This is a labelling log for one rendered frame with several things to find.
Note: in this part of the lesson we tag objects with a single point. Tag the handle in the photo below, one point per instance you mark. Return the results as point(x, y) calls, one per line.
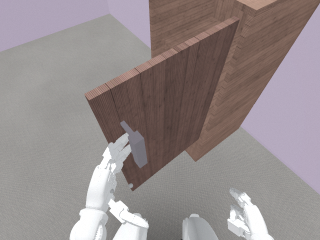
point(137, 145)

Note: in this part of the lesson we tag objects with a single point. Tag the right robot hand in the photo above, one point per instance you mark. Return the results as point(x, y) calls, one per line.
point(248, 221)

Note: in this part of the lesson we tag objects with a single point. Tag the right robot shin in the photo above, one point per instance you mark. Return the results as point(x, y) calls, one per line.
point(194, 215)

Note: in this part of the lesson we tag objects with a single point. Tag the left robot hand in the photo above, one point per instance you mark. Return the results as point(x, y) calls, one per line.
point(104, 180)

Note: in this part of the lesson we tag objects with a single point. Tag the robot right thigh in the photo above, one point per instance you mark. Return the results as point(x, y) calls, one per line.
point(196, 228)

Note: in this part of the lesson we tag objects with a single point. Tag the left robot forearm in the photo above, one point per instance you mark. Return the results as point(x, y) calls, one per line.
point(91, 225)

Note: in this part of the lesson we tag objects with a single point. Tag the cupboard door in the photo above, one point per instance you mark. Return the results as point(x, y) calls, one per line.
point(166, 99)

